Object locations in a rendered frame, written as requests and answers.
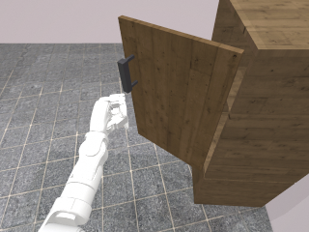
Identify left robot upper arm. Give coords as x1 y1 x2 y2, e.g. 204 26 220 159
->
41 222 85 232

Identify handle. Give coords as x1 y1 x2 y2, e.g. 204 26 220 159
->
117 54 138 93

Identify cupboard door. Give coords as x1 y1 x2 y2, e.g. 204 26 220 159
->
118 15 244 172

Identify robot left forearm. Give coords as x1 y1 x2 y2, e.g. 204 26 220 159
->
38 130 109 232

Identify left robot hand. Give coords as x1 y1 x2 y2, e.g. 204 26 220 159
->
90 93 129 136

